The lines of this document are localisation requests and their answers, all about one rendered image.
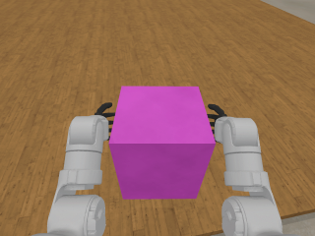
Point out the robot right upper arm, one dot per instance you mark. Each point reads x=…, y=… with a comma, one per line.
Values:
x=250, y=216

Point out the robot left upper arm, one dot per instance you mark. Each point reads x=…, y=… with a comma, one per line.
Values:
x=77, y=215

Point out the robot left hand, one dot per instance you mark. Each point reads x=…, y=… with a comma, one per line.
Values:
x=107, y=114

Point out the carton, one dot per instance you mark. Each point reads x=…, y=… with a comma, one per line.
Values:
x=161, y=142

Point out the right robot forearm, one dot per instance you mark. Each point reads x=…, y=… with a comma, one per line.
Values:
x=243, y=160

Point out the left robot forearm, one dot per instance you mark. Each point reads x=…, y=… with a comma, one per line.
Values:
x=82, y=162

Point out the robot right hand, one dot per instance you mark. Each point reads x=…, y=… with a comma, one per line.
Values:
x=214, y=116

